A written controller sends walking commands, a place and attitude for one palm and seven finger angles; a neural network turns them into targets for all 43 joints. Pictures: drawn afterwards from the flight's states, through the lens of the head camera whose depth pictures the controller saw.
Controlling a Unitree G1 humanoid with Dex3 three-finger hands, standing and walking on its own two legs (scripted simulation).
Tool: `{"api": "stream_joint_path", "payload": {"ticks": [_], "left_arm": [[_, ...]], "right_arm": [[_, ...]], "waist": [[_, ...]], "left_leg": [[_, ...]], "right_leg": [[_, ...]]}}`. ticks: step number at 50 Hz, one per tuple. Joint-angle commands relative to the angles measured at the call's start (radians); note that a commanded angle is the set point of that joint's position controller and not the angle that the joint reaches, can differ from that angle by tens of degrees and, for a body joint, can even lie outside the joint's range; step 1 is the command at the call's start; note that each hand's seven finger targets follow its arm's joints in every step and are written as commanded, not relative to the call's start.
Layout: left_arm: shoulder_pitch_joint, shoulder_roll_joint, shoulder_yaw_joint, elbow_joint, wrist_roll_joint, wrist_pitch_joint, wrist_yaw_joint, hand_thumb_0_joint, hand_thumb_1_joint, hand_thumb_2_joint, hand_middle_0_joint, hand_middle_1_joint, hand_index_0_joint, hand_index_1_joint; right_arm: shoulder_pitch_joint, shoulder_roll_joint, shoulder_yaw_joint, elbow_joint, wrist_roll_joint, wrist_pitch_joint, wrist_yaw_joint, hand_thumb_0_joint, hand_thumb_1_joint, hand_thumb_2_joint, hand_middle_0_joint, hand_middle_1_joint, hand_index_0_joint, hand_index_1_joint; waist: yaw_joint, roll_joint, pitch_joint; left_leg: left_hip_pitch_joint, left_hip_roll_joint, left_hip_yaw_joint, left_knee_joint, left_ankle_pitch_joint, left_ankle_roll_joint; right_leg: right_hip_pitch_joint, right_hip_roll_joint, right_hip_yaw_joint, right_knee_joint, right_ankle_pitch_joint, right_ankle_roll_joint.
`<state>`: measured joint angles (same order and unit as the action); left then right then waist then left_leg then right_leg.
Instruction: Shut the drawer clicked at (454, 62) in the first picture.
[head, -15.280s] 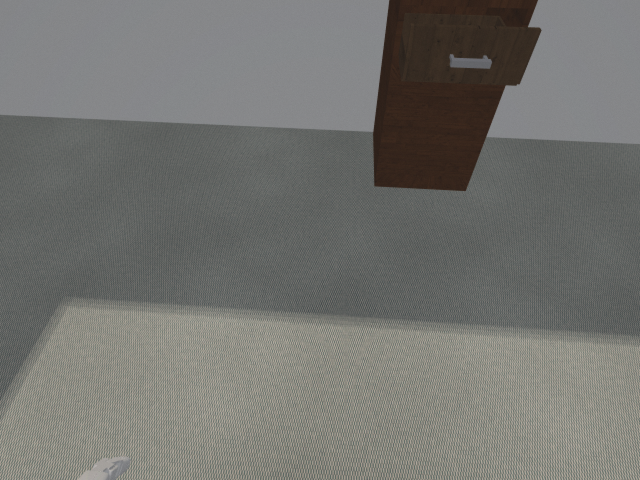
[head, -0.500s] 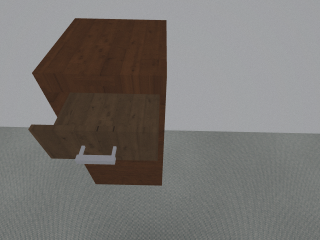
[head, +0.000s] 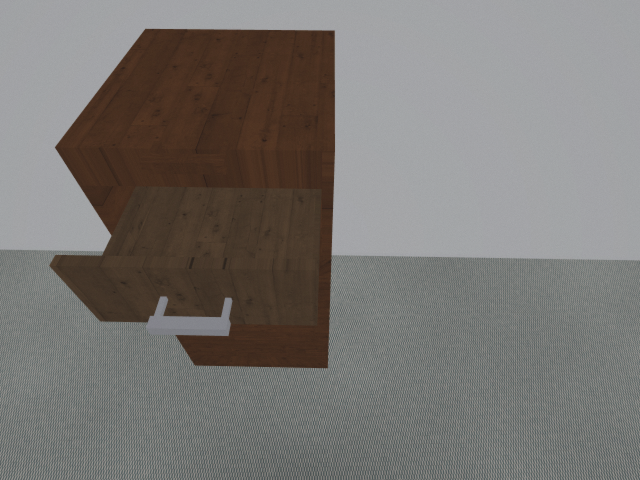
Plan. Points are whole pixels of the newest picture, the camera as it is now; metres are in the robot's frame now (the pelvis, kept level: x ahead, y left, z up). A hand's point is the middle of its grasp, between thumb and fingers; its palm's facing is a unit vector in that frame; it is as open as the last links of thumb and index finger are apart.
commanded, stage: come to a stop and stand still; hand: left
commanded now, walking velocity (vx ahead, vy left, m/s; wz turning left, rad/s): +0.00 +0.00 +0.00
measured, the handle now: (192, 314) +0.36 +0.23 -0.07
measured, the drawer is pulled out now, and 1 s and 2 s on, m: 0.17 0.17 0.17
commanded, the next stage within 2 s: look again from close up in 0.02 s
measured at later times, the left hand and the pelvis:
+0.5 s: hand out of the picture +0.03 +0.21 -0.17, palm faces +0.01 -0.97 -0.23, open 7.4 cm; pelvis +0.01 +0.02 +0.00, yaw +0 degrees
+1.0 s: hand (179, 409) +0.20 +0.19 -0.01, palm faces +0.15 -0.99 -0.08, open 6.8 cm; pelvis -0.02 +0.01 -0.03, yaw +1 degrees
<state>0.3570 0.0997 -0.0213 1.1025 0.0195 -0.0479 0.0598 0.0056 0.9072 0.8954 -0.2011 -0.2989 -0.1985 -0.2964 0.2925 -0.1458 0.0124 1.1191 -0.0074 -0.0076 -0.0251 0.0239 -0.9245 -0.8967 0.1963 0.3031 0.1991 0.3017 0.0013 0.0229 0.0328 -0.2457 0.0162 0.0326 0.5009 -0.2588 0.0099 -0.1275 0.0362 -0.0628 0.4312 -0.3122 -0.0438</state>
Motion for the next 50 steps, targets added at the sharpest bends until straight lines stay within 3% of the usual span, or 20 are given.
{"api": "stream_joint_path", "payload": {"ticks": [1,3,4,8,10,11,14,28,37,38,39,40,41,42,43,44,45,46,48,50], "left_arm": [[0.033,0.151,0.028,-0.074,-0.007,-0.024,0.001,0.0,0.9,0.9,-0.2,-0.3,-0.2,-0.3],[0.032,0.145,0.027,-0.074,-0.01,-0.013,-0.001,0.0,0.9,0.9,-0.2,-0.3,-0.2,-0.3],[0.035,0.143,0.024,-0.076,-0.011,-0.005,-0.003,0.0,0.9,0.9,-0.2,-0.3,-0.2,-0.3],[0.023,0.141,0.021,-0.079,-0.01,0.016,-0.006,0.0,0.9,0.9,-0.2,-0.3,-0.2,-0.3],[0.015,0.146,0.02,-0.085,-0.01,0.024,-0.008,0.0,0.9,0.9,-0.2,-0.3,-0.2,-0.3],[0.013,0.147,0.021,-0.085,-0.01,0.026,-0.01,0.0,0.9,0.9,-0.2,-0.3,-0.2,-0.3],[0.006,0.158,0.023,-0.088,-0.011,0.032,-0.012,0.0,0.9,0.9,-0.2,-0.3,-0.2,-0.3],[0.008,0.172,0.022,-0.06,-0.014,0.03,-0.013,0.0,0.9,0.9,-0.2,-0.3,-0.2,-0.3],[0.027,0.157,0.019,-0.03,-0.012,0.031,-0.011,0.0,0.9,0.9,-0.2,-0.3,-0.2,-0.3],[0.067,0.163,0.022,-0.013,0.012,0.0,0.022,0.0,0.9,0.9,-0.2,-0.3,-0.2,-0.3],[-0.633,0.365,0.122,-1.573,-0.192,-0.186,0.017,0.0,0.9,0.9,-0.22,-0.322,-0.22,-0.322],[-0.211,0.279,0.098,-1.338,-0.111,-0.14,0.057,0.0,0.9,0.9,-0.24,-0.343,-0.24,-0.343],[0.056,0.112,0.002,-1.175,-0.14,-0.01,0.092,0.0,0.9,0.9,-0.26,-0.365,-0.26,-0.365],[0.034,0.005,-0.059,-1.156,-0.155,0.0,0.069,0.0,0.9,0.9,-0.28,-0.387,-0.28,-0.387],[-0.036,0.04,-0.028,-1.197,-0.165,-0.044,0.049,0.0,0.9,0.9,-0.3,-0.408,-0.3,-0.408],[-0.037,0.087,0.026,-1.168,-0.157,-0.098,0.029,0.0,0.9,0.9,-0.32,-0.43,-0.32,-0.43],[0.053,0.061,0.041,-1.089,-0.164,-0.156,0.0,0.0,0.9,0.9,-0.34,-0.452,-0.34,-0.452],[0.166,0.043,0.055,-1.028,-0.167,-0.22,-0.041,0.0,0.9,0.9,-0.36,-0.473,-0.36,-0.473],[0.32,-0.017,0.062,-0.951,-0.201,-0.363,-0.156,0.0,0.9,0.9,-0.4,-0.517,-0.4,-0.517],[0.317,0.049,0.136,-0.955,-0.244,-0.512,-0.286,0.0,0.9,0.9,-0.44,-0.56,-0.44,-0.56]], "right_arm": [[0.072,-0.042,-0.008,-0.082,-0.007,-0.021,0.008,0.0,-0.9,-0.9,0.2,0.3,0.2,0.3],[0.071,-0.062,-0.008,-0.086,-0.004,-0.028,0.001,0.0,-0.9,-0.9,0.2,0.3,0.2,0.3],[0.06,-0.072,-0.008,-0.091,-0.002,-0.028,-0.002,0.0,-0.9,-0.9,0.2,0.3,0.2,0.3],[0.042,-0.098,-0.006,-0.09,-0.002,-0.023,-0.004,0.0,-0.9,-0.9,0.2,0.3,0.2,0.3],[0.033,-0.106,-0.006,-0.088,-0.004,-0.02,-0.002,0.0,-0.9,-0.9,0.2,0.3,0.2,0.3],[0.031,-0.106,-0.005,-0.085,-0.006,-0.023,-0.003,0.0,-0.9,-0.9,0.2,0.3,0.2,0.3],[0.021,-0.119,-0.003,-0.083,-0.005,-0.023,-0.003,0.0,-0.9,-0.9,0.2,0.3,0.2,0.3],[0.012,-0.133,-0.004,-0.042,-0.002,-0.03,-0.007,0.0,-0.9,-0.9,0.2,0.3,0.2,0.3],[0.017,-0.123,-0.002,-0.02,0.001,-0.027,-0.011,0.0,-0.9,-0.9,0.2,0.3,0.2,0.3],[-0.041,-0.15,-0.013,-0.088,0.007,-0.031,-0.002,0.0,-0.9,-0.9,0.2,0.3,0.2,0.3],[0.014,-0.304,-0.056,-0.43,0.05,-0.166,-0.034,0.0,-0.9,-0.9,0.2,0.3,0.2,0.3],[-0.069,-0.198,-0.019,-0.378,0.032,-0.268,-0.059,0.0,-0.9,-0.9,0.2,0.3,0.2,0.3],[-0.056,-0.167,-0.043,-0.371,0.053,-0.296,-0.048,0.0,-0.9,-0.9,0.2,0.3,0.2,0.3],[-0.031,-0.179,-0.042,-0.352,0.053,-0.294,-0.042,0.0,-0.9,-0.9,0.2,0.3,0.2,0.3],[-0.066,-0.21,-0.059,-0.416,0.046,-0.304,-0.037,0.0,-0.9,-0.9,0.2,0.3,0.2,0.3],[-0.066,-0.239,-0.072,-0.439,0.026,-0.309,-0.033,0.0,-0.9,-0.9,0.2,0.3,0.2,0.3],[-0.08,-0.235,-0.076,-0.471,0.008,-0.308,-0.031,0.0,-0.9,-0.9,0.2,0.3,0.2,0.3],[-0.094,-0.23,-0.083,-0.5,0.009,-0.307,-0.02,0.0,-0.9,-0.9,0.2,0.3,0.2,0.3],[-0.146,-0.217,-0.098,-0.552,-0.001,-0.295,0.004,0.0,-0.9,-0.9,0.2,0.3,0.2,0.3],[-0.195,-0.217,-0.11,-0.6,0.006,-0.286,0.026,0.0,-0.9,-0.9,0.2,0.3,0.2,0.3]], "waist": [[-0.035,0.016,-0.04],[-0.029,0.039,-0.052],[-0.019,0.013,-0.033],[-0.007,-0.044,0.054],[-0.004,-0.035,0.071],[0.001,0.009,0.064],[0.007,-0.009,0.063],[0.009,-0.018,-0.015],[0.006,-0.03,0.015],[0.017,-0.058,0.064],[-0.097,0.145,-0.433],[0.001,0.31,-0.47],[-0.035,0.238,-0.302],[-0.045,0.105,-0.164],[-0.055,0.038,-0.07],[-0.075,-0.066,-0.081],[-0.062,-0.172,-0.072],[-0.027,-0.17,-0.105],[0.031,-0.279,-0.198],[0.057,-0.228,-0.23]], "left_leg": [[0.026,0.031,-0.023,0.037,0.075,0.005],[0.041,0.057,-0.06,0.007,0.207,0.021],[0.029,0.061,-0.07,0.001,0.227,0.028],[-0.005,0.066,-0.085,-0.044,0.184,0.035],[-0.009,0.064,-0.093,-0.065,0.147,0.038],[0.0,0.068,-0.1,-0.08,0.178,0.043],[-0.003,0.07,-0.11,-0.096,0.164,0.047],[0.107,0.077,-0.094,-0.095,0.353,0.047],[0.112,0.078,-0.091,-0.114,0.337,0.045],[0.045,0.092,-0.082,0.077,0.504,0.017],[0.342,0.013,-0.089,-0.036,0.605,0.008],[0.491,0.078,-0.094,-0.071,0.733,0.006],[0.337,0.062,-0.105,-0.095,0.702,-0.031],[0.209,0.052,-0.097,-0.071,0.573,-0.023],[0.099,0.04,-0.111,-0.018,0.402,-0.01],[0.021,0.017,-0.108,0.049,0.251,0.001],[-0.067,0.002,-0.099,0.117,0.173,0.008],[-0.109,-0.009,-0.082,0.169,0.202,0.005],[-0.258,-0.008,-0.059,0.286,0.224,-0.011],[-0.41,-0.024,-0.037,0.373,0.123,-0.023]], "right_leg": [[-0.045,-0.194,0.161,-0.034,0.445,-0.054],[-0.03,-0.155,0.133,0.016,0.419,-0.039],[-0.028,-0.143,0.124,0.014,0.378,-0.029],[-0.057,-0.125,0.115,-0.011,0.21,-0.016],[-0.07,-0.121,0.117,-0.023,0.135,-0.013],[-0.062,-0.12,0.112,-0.016,0.133,-0.01],[-0.054,-0.119,0.107,-0.025,0.095,-0.003],[-0.008,-0.139,0.099,-0.027,0.238,0.011],[-0.013,-0.142,0.099,-0.044,0.245,0.014],[-0.09,-0.168,0.131,-0.048,0.533,0.036],[-0.078,-0.084,0.025,0.07,0.513,0.015],[-0.151,-0.04,0.018,0.165,0.215,0.003],[-0.247,-0.036,-0.015,0.23,0.014,0.021],[-0.282,-0.042,-0.018,0.206,0.002,0.029],[-0.316,-0.041,-0.035,0.16,0.004,0.028],[-0.354,-0.034,-0.047,0.131,0.04,0.026],[-0.402,-0.031,-0.055,0.144,0.071,0.029],[-0.408,-0.029,-0.053,0.194,0.127,0.024],[-0.473,-0.019,-0.06,0.356,0.2,0.026],[-0.525,-0.031,-0.024,0.449,0.188,0.019]]}}
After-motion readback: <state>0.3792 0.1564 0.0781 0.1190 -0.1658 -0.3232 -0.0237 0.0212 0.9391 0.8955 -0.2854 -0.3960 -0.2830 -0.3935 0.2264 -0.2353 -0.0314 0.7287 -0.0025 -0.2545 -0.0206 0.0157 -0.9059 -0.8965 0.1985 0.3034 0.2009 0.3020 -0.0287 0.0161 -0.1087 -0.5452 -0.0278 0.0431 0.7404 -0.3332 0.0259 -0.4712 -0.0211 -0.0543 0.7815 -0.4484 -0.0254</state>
